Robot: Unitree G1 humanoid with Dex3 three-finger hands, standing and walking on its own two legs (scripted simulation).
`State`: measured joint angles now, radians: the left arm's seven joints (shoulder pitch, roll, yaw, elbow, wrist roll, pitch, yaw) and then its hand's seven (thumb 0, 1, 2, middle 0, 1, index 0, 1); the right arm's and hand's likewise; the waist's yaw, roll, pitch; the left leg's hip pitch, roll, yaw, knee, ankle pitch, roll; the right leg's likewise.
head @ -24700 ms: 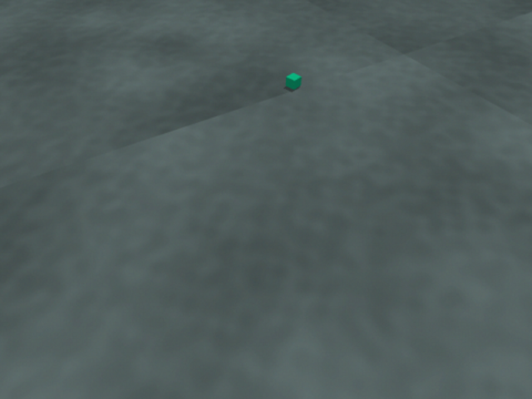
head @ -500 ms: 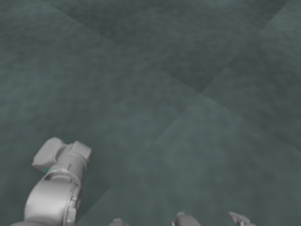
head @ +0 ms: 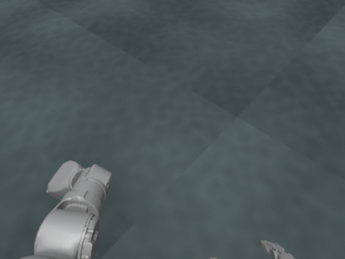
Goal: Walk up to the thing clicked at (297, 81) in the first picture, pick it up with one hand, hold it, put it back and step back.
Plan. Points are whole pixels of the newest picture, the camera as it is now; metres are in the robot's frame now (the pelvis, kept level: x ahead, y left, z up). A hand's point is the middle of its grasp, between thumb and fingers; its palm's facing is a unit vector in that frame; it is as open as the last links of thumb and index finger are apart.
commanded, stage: hold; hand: left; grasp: from above
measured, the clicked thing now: (84, 192) +0.32 +0.24 -0.09
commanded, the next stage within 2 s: crouch in 1.48 s
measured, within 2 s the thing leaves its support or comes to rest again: neither
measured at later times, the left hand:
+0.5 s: hand (83, 187) +0.31 +0.22 -0.03, palm faces -0.16 -0.43 -0.89, open 10.3 cm
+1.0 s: hand (81, 183) +0.32 +0.22 -0.02, palm faces -0.16 -0.44 -0.89, open 10.3 cm
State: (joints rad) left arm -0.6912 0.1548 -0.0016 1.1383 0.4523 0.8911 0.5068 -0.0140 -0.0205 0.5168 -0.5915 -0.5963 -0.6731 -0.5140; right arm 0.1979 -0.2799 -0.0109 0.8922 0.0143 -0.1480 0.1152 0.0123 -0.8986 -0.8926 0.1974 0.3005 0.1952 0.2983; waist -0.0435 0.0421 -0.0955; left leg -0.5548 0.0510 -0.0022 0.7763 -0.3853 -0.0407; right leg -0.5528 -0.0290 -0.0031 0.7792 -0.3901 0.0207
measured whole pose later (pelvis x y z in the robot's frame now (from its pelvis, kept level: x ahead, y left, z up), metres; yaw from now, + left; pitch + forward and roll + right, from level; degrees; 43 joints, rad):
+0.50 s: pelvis +0.00 -0.01 +0.01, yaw +0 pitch +7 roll +0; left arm -0.68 0.15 -0.02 1.09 0.44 0.94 0.49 -0.02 -0.03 0.52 -0.61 -0.58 -0.68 -0.52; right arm 0.17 -0.30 -0.01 0.87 0.02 -0.14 0.12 0.01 -0.90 -0.90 0.20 0.30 0.19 0.30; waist -0.03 0.04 -0.08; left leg -0.47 0.06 -0.01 0.69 -0.34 -0.05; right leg -0.47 -0.02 -0.01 0.70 -0.36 0.01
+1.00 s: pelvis +0.00 +0.00 +0.02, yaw +0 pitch +6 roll +0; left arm -0.69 0.13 -0.04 1.08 0.45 0.97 0.47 -0.02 -0.05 0.53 -0.63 -0.57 -0.69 -0.52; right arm 0.14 -0.28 0.01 0.87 0.03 -0.14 0.13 0.01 -0.90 -0.90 0.20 0.30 0.19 0.30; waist -0.02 0.04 -0.08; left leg -0.42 0.05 0.01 0.64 -0.32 -0.04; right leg -0.43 -0.03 0.00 0.65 -0.33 0.02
